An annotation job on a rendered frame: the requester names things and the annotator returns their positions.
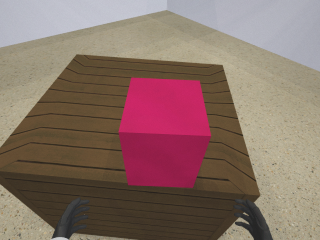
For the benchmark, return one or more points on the left robot hand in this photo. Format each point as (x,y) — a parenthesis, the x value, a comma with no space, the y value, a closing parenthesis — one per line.
(65,226)

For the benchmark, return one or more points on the right robot hand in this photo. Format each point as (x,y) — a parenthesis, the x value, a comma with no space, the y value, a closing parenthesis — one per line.
(257,226)

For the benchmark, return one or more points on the carton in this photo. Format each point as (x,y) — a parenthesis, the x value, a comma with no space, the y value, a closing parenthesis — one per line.
(164,132)

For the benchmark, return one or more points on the pedestal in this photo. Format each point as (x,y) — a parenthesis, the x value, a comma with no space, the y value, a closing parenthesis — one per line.
(68,147)

